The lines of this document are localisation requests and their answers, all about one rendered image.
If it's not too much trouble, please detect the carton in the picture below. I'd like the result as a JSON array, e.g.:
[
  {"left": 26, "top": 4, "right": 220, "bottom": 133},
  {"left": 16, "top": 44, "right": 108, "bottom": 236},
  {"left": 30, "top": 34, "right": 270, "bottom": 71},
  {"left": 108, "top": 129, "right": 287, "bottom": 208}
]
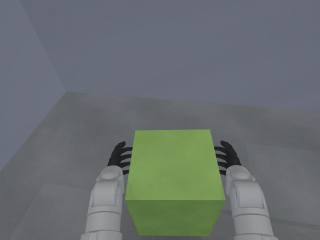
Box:
[{"left": 125, "top": 129, "right": 226, "bottom": 237}]

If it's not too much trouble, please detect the robot right forearm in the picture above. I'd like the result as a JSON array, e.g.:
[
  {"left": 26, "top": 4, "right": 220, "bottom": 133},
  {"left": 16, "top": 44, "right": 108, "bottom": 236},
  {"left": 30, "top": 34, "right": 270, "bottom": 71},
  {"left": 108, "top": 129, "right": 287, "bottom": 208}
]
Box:
[{"left": 225, "top": 165, "right": 279, "bottom": 240}]

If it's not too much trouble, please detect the robot left hand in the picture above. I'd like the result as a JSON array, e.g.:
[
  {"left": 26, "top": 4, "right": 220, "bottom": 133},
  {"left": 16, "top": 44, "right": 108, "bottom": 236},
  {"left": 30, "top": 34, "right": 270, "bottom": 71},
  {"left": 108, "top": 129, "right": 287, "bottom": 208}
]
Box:
[{"left": 107, "top": 141, "right": 133, "bottom": 175}]

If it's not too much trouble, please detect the robot left forearm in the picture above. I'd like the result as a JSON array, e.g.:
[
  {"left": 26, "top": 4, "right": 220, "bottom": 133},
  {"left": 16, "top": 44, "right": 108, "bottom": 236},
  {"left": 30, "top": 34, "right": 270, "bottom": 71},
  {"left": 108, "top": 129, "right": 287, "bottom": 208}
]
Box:
[{"left": 80, "top": 165, "right": 125, "bottom": 240}]

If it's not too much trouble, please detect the robot right hand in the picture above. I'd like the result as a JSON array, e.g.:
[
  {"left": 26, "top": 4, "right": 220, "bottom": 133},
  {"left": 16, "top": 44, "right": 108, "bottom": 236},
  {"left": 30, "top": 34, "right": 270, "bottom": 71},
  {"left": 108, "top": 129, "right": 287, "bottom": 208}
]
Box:
[{"left": 214, "top": 140, "right": 242, "bottom": 176}]

